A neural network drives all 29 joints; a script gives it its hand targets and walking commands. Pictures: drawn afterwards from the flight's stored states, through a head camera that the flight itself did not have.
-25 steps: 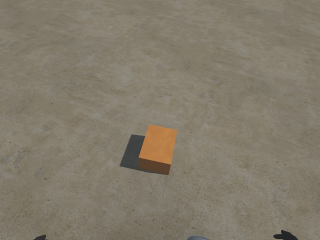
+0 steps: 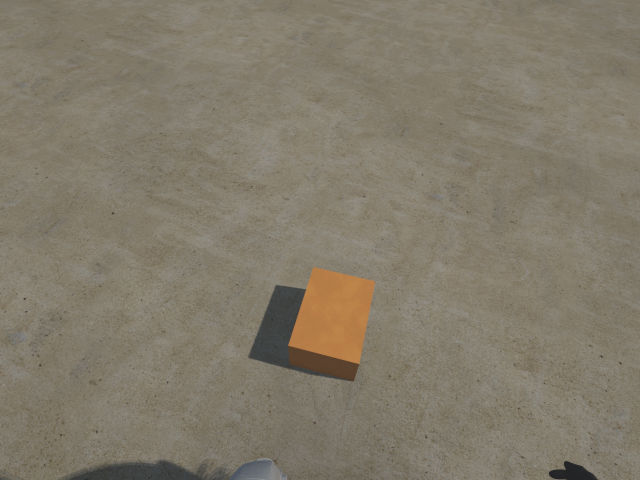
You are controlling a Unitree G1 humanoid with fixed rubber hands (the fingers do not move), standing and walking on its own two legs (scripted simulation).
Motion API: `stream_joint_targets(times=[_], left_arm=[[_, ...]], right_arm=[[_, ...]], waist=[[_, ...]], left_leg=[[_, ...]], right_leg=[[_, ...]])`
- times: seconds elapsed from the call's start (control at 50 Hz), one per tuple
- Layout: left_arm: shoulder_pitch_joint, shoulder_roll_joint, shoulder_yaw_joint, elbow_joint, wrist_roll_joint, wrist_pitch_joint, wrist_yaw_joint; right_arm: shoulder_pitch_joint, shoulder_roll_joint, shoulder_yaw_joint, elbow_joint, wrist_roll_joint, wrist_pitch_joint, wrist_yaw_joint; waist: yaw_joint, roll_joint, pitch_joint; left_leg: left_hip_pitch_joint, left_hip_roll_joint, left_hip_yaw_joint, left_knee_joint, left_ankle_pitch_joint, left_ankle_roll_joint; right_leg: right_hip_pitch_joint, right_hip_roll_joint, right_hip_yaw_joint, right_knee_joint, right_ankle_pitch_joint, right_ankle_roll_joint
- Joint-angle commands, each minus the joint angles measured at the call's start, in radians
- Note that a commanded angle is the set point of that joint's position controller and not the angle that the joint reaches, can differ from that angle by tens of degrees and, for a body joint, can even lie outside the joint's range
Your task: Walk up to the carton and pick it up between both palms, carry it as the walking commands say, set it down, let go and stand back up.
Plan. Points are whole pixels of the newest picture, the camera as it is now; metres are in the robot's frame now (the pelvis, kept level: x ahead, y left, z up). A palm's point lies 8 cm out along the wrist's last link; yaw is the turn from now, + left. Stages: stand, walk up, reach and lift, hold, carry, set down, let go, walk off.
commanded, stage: walk up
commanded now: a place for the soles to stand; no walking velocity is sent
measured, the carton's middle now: (332, 322) +0.65 -0.02 -0.68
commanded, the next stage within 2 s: none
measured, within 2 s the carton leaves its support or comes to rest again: neither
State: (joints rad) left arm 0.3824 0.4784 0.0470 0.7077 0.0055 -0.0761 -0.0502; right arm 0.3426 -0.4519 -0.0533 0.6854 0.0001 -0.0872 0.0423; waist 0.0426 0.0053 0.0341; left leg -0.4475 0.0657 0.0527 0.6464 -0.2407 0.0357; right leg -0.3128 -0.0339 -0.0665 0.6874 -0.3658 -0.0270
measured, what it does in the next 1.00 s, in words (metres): walks ahead: right foot, then left foot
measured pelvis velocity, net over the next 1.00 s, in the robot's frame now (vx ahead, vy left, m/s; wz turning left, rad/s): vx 0.19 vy -0.04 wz -0.01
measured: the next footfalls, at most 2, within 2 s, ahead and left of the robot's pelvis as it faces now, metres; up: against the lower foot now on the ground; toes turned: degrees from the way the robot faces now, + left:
right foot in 0.34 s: +0.21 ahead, -0.16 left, +0.00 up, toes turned -4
left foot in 0.60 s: +0.26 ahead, +0.10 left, +0.00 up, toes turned +5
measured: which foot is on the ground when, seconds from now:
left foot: down 0.00-0.32, up 0.34-0.58, down 0.60-1.00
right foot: up 0.00-0.32, down 0.34-0.60, up 0.62-0.82, down 0.84-1.00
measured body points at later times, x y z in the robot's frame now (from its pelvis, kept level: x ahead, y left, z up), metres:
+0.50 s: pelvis +0.13 -0.03 +0.00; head +0.15 -0.03 +0.45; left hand +0.20 +0.31 -0.08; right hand +0.23 -0.36 -0.08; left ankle +0.17 +0.10 -0.68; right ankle +0.17 -0.15 -0.72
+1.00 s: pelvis +0.19 -0.04 +0.00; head +0.21 -0.03 +0.45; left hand +0.30 +0.29 -0.09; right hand +0.28 -0.37 -0.08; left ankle +0.22 +0.10 -0.72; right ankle +0.22 -0.18 -0.72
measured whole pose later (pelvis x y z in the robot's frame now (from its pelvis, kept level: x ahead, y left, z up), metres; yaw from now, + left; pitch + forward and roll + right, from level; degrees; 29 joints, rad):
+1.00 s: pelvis +0.19 -0.04 +0.00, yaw +0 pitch +0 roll -1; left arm 0.28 0.47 0.05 0.71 0.01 -0.03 -0.03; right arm 0.34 -0.45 -0.04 0.69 0.00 -0.05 0.00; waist 0.01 -0.01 0.04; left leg -0.38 0.09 0.05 0.71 -0.31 0.01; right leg -0.38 -0.04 -0.04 0.70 -0.32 0.00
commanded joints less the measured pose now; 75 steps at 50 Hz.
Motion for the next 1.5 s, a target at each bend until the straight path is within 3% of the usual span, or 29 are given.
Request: stream_joint_targets(times=[0.0,0.08,0.2,0.26,0.28,0.3,0.32,0.34,0.4,0.46,0.52,0.54,0.56,0.58,0.6,0.66,0.74,0.78,0.8,0.82,0.84,0.9,0.96,1.0,1.06,1.16,1.44,1.46,1.48], left_arm=[[-0.068,0.181,0.047,-0.064,0.012,0.011,0.018],[-0.039,0.138,0.053,-0.043,-0.004,0.009,-0.006],[-0.068,0.156,0.075,-0.043,0.005,0.009,-0.020],[0.104,0.168,0.098,0.007,0.015,-0.017,0.003],[0.187,0.236,0.119,0.023,0.027,-0.028,0.016],[0.141,0.313,0.125,-0.013,0.020,-0.030,0.028],[0.112,0.324,0.125,-0.036,0.001,-0.026,0.034],[0.057,0.274,0.106,-0.047,-0.004,-0.019,0.034],[-0.018,0.222,0.095,-0.043,0.013,-0.001,0.023],[-0.019,0.210,0.070,-0.058,0.014,0.012,0.015],[-0.046,0.175,0.053,-0.068,-0.006,0.032,0.016],[-0.062,0.114,0.034,-0.082,-0.017,0.036,0.020],[-0.040,0.056,0.022,-0.095,-0.018,0.037,0.025],[-0.054,0.107,0.037,-0.072,-0.001,0.056,0.038],[-0.072,0.149,0.043,-0.049,0.006,0.061,0.039],[-0.027,0.148,0.051,-0.026,0.007,0.048,0.019],[0.020,0.117,0.050,0.017,0.002,0.032,0.022],[0.041,0.185,0.075,0.031,0.025,0.014,0.043],[-0.023,0.245,0.081,0.022,0.033,0.004,0.051],[-0.057,0.261,0.079,-0.008,0.029,0.007,0.050],[-0.104,0.223,0.067,-0.004,0.018,0.008,0.051],[-0.150,0.186,0.047,-0.008,0.008,0.030,0.042],[-0.149,0.139,0.032,-0.007,-0.003,0.031,0.038],[-0.109,0.142,0.034,0.023,-0.003,0.034,0.034],[-0.160,0.166,0.040,0.020,0.005,0.027,0.037],[-0.187,0.135,0.026,0.019,-0.006,0.031,0.034],[-0.221,0.156,0.035,0.009,0.003,0.036,0.032],[0.048,0.322,0.078,0.054,-0.009,0.012,0.092],[0.177,0.400,0.109,0.097,-0.002,-0.001,0.131]], right_arm=[[0.168,-0.359,-0.133,-0.012,-0.003,-0.040,-0.044],[0.085,-0.277,-0.095,-0.011,-0.015,-0.026,-0.031],[0.009,-0.310,-0.103,-0.042,-0.022,-0.011,-0.012],[0.004,-0.212,-0.068,-0.035,-0.018,0.000,-0.011],[0.025,-0.129,-0.041,-0.062,-0.005,-0.007,-0.016],[0.037,-0.102,-0.028,-0.069,0.006,-0.006,-0.023],[-0.014,-0.185,-0.043,-0.065,0.000,0.000,-0.033],[-0.004,-0.200,-0.052,-0.048,0.003,0.002,-0.032],[0.052,-0.188,-0.062,-0.005,0.003,-0.004,-0.023],[0.072,-0.147,-0.061,-0.001,-0.002,-0.009,-0.032],[0.101,-0.139,-0.059,0.018,-0.013,-0.019,-0.055],[0.148,-0.189,-0.070,0.028,-0.023,-0.028,-0.068],[0.135,-0.298,-0.088,0.015,-0.039,-0.029,-0.073],[0.127,-0.320,-0.093,0.015,-0.019,-0.021,-0.078],[0.102,-0.328,-0.097,0.012,-0.002,-0.016,-0.080],[0.015,-0.267,-0.079,-0.011,-0.011,-0.005,-0.068],[-0.064,-0.253,-0.060,-0.015,-0.025,0.018,-0.052],[-0.035,-0.155,-0.030,-0.031,-0.018,0.029,-0.048],[-0.019,-0.103,-0.013,-0.028,-0.003,0.029,-0.050],[-0.024,-0.134,-0.023,-0.026,-0.007,0.036,-0.057],[-0.031,-0.143,-0.031,-0.011,-0.006,0.039,-0.060],[0.025,-0.149,-0.034,0.041,-0.006,0.016,-0.052],[0.005,-0.245,-0.048,0.037,-0.027,0.004,-0.064],[-0.076,-0.217,-0.029,0.021,-0.020,0.005,-0.061],[-0.037,-0.168,-0.018,0.035,-0.019,0.011,-0.057],[-0.057,-0.207,-0.026,0.027,-0.020,0.005,-0.060],[-0.033,-0.201,-0.024,0.030,-0.022,0.008,-0.057],[-0.159,-0.280,-0.087,-0.091,-0.084,0.077,-0.020],[-0.199,-0.208,-0.066,-0.135,-0.076,0.116,-0.004]], waist=[[-0.119,0.056,-0.053],[-0.085,0.167,0.035],[-0.081,0.217,0.062],[0.032,0.034,-0.107],[0.081,-0.180,-0.161],[0.059,-0.340,-0.104],[0.060,-0.195,-0.086],[0.024,-0.119,-0.041],[-0.007,-0.152,-0.002],[-0.012,-0.216,-0.036],[-0.061,-0.137,-0.099],[-0.090,-0.003,-0.163],[-0.078,0.239,-0.145],[-0.070,0.130,-0.046],[-0.074,0.112,-0.007],[-0.052,0.154,-0.001],[-0.017,0.216,-0.005],[-0.002,-0.003,-0.095],[-0.022,-0.183,-0.102],[-0.020,-0.167,-0.064],[-0.033,-0.139,-0.073],[-0.059,-0.145,-0.064],[-0.048,0.056,-0.154],[-0.011,0.051,-0.114],[-0.045,-0.095,-0.102],[-0.033,0.006,-0.137],[-0.045,0.006,-0.151],[0.044,0.043,-0.040],[0.068,-0.083,-0.022]], left_leg=[[0.440,0.374,-0.577,-0.333,-0.268,0.253],[0.249,0.186,-0.225,-0.339,-0.152,0.158],[0.081,0.208,-0.175,-0.336,-0.325,0.176],[0.031,0.130,-0.044,0.023,-0.070,0.110],[-0.141,0.028,0.046,0.325,-0.027,0.044],[-0.363,-0.083,0.026,0.499,-0.258,-0.009],[-0.373,-0.042,-0.085,0.547,-0.277,0.001],[-0.345,0.002,-0.096,0.499,-0.214,0.004],[-0.145,0.004,-0.013,0.274,-0.214,-0.016],[0.003,-0.023,0.048,0.114,-0.081,-0.030],[0.234,-0.082,0.071,-0.118,0.050,-0.004],[0.338,0.032,-0.097,-0.194,0.070,0.040],[0.406,0.288,-0.471,-0.285,-0.007,0.137],[0.322,0.386,-0.536,-0.320,-0.057,0.225],[0.257,0.374,-0.489,-0.292,0.007,0.269],[0.151,0.223,-0.251,-0.241,0.022,0.179],[0.048,0.142,-0.126,-0.136,-0.024,0.122],[-0.012,0.091,-0.043,0.083,-0.071,0.048],[-0.111,0.004,0.011,0.190,-0.169,-0.007],[-0.131,-0.003,-0.014,0.201,-0.333,-0.010],[-0.078,0.018,-0.056,0.182,-0.316,-0.004],[0.147,-0.041,0.036,-0.065,-0.080,-0.002],[0.185,0.150,-0.194,-0.130,-0.030,0.067],[0.063,0.164,-0.174,-0.123,-0.067,0.090],[0.049,0.039,-0.021,-0.033,-0.131,0.017],[0.105,0.117,-0.115,-0.091,-0.016,0.051],[0.089,0.088,-0.078,-0.077,-0.026,0.033],[-0.082,0.056,-0.030,0.169,0.053,0.018],[-0.332,-0.001,-0.050,0.357,-0.206,-0.005]], right_leg=[[-0.510,-0.056,0.121,0.459,-0.114,-0.012],[-0.332,-0.042,0.045,0.241,-0.028,0.001],[-0.127,-0.025,-0.013,0.049,0.057,0.012],[0.235,0.051,-0.018,-0.164,0.101,-0.010],[0.392,-0.140,0.261,-0.292,-0.045,-0.077],[0.420,-0.353,0.634,-0.410,-0.001,-0.188],[0.372,-0.367,0.639,-0.399,0.033,-0.276],[0.331,-0.310,0.513,-0.365,0.067,-0.251],[0.102,-0.197,0.263,-0.327,0.118,-0.214],[0.023,-0.178,0.171,-0.259,0.251,-0.220],[-0.045,-0.147,0.114,-0.041,0.353,-0.151],[-0.124,-0.112,0.044,0.139,0.333,-0.093],[-0.362,-0.009,0.014,0.277,0.040,-0.005],[-0.381,-0.016,0.062,0.347,-0.185,0.004],[-0.364,-0.034,0.100,0.390,-0.192,0.001],[-0.214,-0.030,0.031,0.197,-0.122,0.000],[0.004,0.040,-0.054,-0.083,0.034,-0.001],[0.141,-0.064,0.152,-0.215,0.065,-0.044],[0.151,-0.259,0.448,-0.316,0.025,-0.125],[0.133,-0.321,0.466,-0.317,0.079,-0.206],[0.092,-0.295,0.423,-0.288,0.147,-0.209],[-0.043,-0.136,0.168,-0.155,0.161,-0.119],[-0.073,-0.065,0.074,0.010,0.129,-0.021],[0.018,-0.036,0.056,-0.027,0.041,-0.039],[0.020,-0.136,0.206,-0.167,0.015,-0.092],[-0.003,-0.072,0.080,-0.042,0.105,-0.048],[0.035,-0.085,0.114,-0.077,0.057,-0.062],[0.080,-0.205,0.296,-0.153,0.238,-0.108],[0.265,-0.364,0.509,-0.219,0.509,-0.206]])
